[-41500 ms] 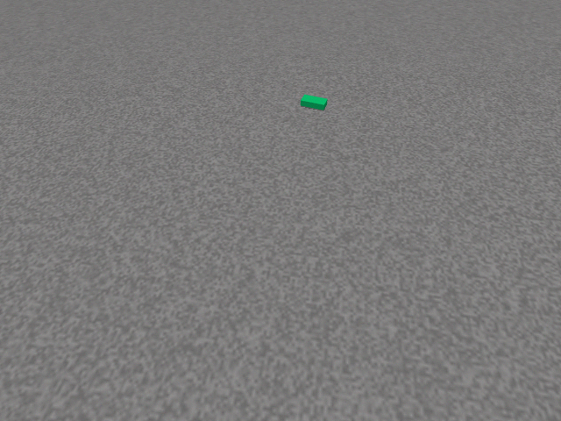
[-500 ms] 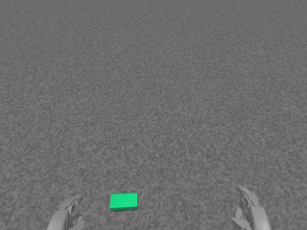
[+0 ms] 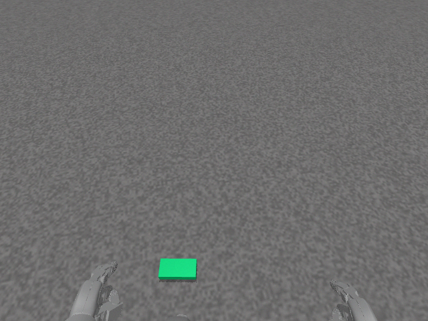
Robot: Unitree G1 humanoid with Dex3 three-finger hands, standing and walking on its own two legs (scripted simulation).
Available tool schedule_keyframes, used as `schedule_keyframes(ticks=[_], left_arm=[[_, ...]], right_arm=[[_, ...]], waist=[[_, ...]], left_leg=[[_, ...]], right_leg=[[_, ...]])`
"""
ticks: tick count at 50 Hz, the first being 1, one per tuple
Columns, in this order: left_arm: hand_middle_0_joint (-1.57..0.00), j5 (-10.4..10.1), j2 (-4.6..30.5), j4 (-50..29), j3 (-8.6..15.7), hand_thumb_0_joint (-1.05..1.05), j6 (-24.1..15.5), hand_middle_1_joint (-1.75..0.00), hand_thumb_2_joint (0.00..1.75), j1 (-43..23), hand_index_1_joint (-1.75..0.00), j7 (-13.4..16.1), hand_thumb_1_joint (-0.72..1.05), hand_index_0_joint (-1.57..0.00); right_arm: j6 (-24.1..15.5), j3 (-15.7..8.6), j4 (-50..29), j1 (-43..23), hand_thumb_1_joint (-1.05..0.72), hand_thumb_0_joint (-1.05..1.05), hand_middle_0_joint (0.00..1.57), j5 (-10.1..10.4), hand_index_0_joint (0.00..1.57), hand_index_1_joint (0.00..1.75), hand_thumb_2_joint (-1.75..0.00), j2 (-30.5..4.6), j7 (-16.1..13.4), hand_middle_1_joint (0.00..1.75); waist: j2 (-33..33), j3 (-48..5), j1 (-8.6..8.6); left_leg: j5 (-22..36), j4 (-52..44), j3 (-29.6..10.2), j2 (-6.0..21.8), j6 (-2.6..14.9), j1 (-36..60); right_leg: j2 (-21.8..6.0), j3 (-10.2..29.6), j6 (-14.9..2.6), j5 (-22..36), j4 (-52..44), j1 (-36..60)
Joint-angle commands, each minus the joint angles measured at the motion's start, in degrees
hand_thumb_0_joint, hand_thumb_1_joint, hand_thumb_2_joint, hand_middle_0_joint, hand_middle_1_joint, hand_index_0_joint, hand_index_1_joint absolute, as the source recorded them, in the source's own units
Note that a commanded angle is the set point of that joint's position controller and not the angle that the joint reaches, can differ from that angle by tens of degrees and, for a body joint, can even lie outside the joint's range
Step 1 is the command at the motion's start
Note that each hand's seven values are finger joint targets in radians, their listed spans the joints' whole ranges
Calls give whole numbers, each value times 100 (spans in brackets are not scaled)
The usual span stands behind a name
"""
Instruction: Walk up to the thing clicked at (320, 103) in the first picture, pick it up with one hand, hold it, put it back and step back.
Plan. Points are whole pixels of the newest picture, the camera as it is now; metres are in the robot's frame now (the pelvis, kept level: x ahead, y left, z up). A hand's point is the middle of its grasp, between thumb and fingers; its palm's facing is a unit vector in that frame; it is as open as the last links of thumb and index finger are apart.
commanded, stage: stand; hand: left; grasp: from above
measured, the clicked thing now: (178, 268) +0.43 +0.18 -0.71
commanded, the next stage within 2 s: none
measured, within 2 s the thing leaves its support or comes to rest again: neither
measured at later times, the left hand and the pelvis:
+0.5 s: hand out of the picture +0.04 +0.25 -0.12, palm faces +0.04 -0.95 -0.31, open 7.4 cm; pelvis +0.00 +0.02 +0.05, yaw +0 degrees
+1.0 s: hand out of the picture +0.03 +0.25 -0.11, palm faces +0.03 -0.94 -0.33, open 7.4 cm; pelvis -0.01 +0.00 +0.05, yaw +0 degrees
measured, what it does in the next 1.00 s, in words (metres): rises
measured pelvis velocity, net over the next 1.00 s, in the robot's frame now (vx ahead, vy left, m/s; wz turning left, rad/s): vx -0.01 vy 0.00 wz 0.00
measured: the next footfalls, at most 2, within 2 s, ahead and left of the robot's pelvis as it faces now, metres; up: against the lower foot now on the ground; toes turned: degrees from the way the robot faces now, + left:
none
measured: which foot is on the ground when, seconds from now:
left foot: down 0.00-1.00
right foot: down 0.00-1.00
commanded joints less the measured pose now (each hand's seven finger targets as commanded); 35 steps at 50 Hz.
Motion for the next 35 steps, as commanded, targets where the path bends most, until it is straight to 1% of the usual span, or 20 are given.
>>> schedule_keyframes(ticks=[1,2,4,5,7,8,11,14,16,18,19,22,23,24,26,27,30,32,34,35], left_arm=[[-20,28,976,579,533,0,-655,-30,90,-245,-30,101,90,-20],[-20,10,982,821,534,0,-694,-30,90,-361,-30,110,90,-20],[-20,24,951,1276,541,0,-773,-30,90,-463,-30,119,90,-20],[-20,21,950,1469,536,0,-811,-30,90,-497,-30,114,90,-20],[-20,4,912,1829,531,0,-861,-30,90,-477,-30,108,90,-20],[-20,3,915,2016,526,0,-870,-30,90,-479,-30,110,90,-20],[-20,-33,961,2455,514,0,-911,-30,90,-515,-30,113,90,-20],[-20,-62,887,2858,475,0,-870,-30,90,-535,-30,112,90,-20],[-20,-57,964,3110,477,0,-892,-30,90,-489,-30,103,90,-20],[-20,-60,1012,3306,467,0,-910,-30,90,-482,-30,100,90,-20],[-20,-59,1043,3388,463,0,-916,-30,90,-545,-30,106,90,-20],[-20,-59,1045,3610,428,0,-933,-30,90,-569,-30,114,90,-20],[-20,-66,1062,3671,420,0,-922,-30,90,-612,-30,107,90,-20],[-20,-52,1046,3720,411,0,-919,-30,90,-577,-30,103,90,-20],[-20,-55,1043,3844,401,0,-899,-30,90,-600,-30,92,90,-20],[-20,-45,1037,3903,390,0,-890,-30,90,-546,-30,84,90,-20],[-20,-52,1107,3982,398,0,-911,-30,90,-562,-30,68,90,-20],[-20,-44,1090,4035,382,0,-924,-30,90,-561,-30,60,90,-20],[-20,-48,1107,4056,375,0,-947,-30,90,-603,-30,63,90,-20],[-20,-49,1105,4088,367,0,-941,-30,90,-582,-30,58,90,-20]], right_arm=[[-17,-544,-185,-189,-90,0,20,191,20,30,-90,-979,211,30],[21,-539,-59,-177,-90,0,20,209,20,30,-90,-952,230,30],[111,-534,108,-275,-90,0,20,185,20,30,-90,-929,240,30],[142,-541,201,-241,-90,0,20,187,20,30,-90,-933,229,30],[175,-540,401,-211,-90,0,20,186,20,30,-90,-962,216,30],[209,-545,475,-238,-90,0,20,195,20,30,-90,-960,207,30],[262,-536,742,-206,-90,0,20,217,20,30,-90,-999,165,30],[295,-527,960,-322,-90,0,20,238,20,30,-90,-1126,147,30],[321,-520,1098,-354,-90,0,20,256,20,30,-90,-1142,132,30],[335,-516,1259,-307,-90,0,20,296,20,30,-90,-1163,124,30],[338,-515,1319,-270,-90,0,20,310,20,30,-90,-1160,121,30],[370,-503,1486,-288,-90,0,20,317,20,30,-90,-1160,119,30],[378,-499,1538,-275,-90,0,20,327,20,30,-90,-1161,121,30],[387,-501,1555,-360,-90,0,20,325,20,30,-90,-1185,129,30],[414,-503,1633,-331,-90,0,20,320,20,30,-90,-1205,131,30],[434,-507,1649,-418,-90,0,20,314,20,30,-90,-1222,142,30],[416,-507,1700,-419,-90,0,20,323,20,30,-90,-1218,164,30],[430,-506,1757,-409,-90,0,20,324,20,30,-90,-1222,178,30],[427,-499,1782,-441,-90,0,20,331,20,30,-90,-1206,186,30],[432,-493,1790,-461,-90,0,20,327,20,30,-90,-1205,191,30]], waist=[[-9,-690,97],[-58,-679,65],[-120,-393,69],[-103,-363,47],[64,-350,58],[25,-205,53],[51,-195,22],[393,73,52],[283,88,63],[198,157,38],[132,124,-7],[116,206,-5],[137,261,-25],[140,323,16],[207,481,-13],[255,582,29],[186,493,5],[141,595,-1],[101,489,-9],[89,579,-5]], left_leg=[[1942,-1021,-255,142,375,1171],[2020,-1169,-306,194,389,1294],[1709,-1380,-341,178,402,1252],[1705,-1472,-333,194,399,1358],[1990,-1710,-434,280,397,1618],[1801,-1831,-442,273,381,1545],[2119,-2112,-467,339,349,1887],[1540,-2768,-737,510,365,1843],[1790,-2859,-678,504,328,2011],[1854,-2952,-630,483,277,2161],[2047,-2943,-588,473,268,2223],[2033,-3073,-565,483,244,2283],[1882,-3192,-572,492,231,2274],[1702,-3241,-602,489,226,2243],[1111,-3428,-646,502,223,2117],[822,-3527,-707,516,227,1998],[919,-3578,-701,522,214,2126],[811,-3585,-684,501,202,1992],[1084,-3525,-655,511,214,2104],[922,-3568,-684,525,208,2062]], right_leg=[[-423,585,-304,1771,-1321,823],[-406,543,-268,1834,-1324,873],[-412,555,-233,1565,-1637,908],[-436,550,-221,1620,-1711,996],[-373,443,-197,1802,-1773,1113],[-385,444,-197,1703,-1955,1178],[-417,447,-190,2013,-2182,1448],[-312,307,-129,1576,-2432,1654],[-363,316,-123,1783,-2617,1834],[-406,344,-117,1861,-2817,1922],[-451,364,-113,1992,-2892,2018],[-484,368,-90,1911,-3083,2127],[-467,360,-76,1799,-3116,2129],[-441,312,-65,1686,-3179,2107],[-435,327,-62,1468,-3226,2091],[-404,276,-53,1333,-3246,2052],[-436,313,-74,1395,-3293,2052],[-450,338,-56,1217,-3378,2066],[-500,366,-62,1328,-3419,2106],[-468,334,-50,1189,-3436,2015]])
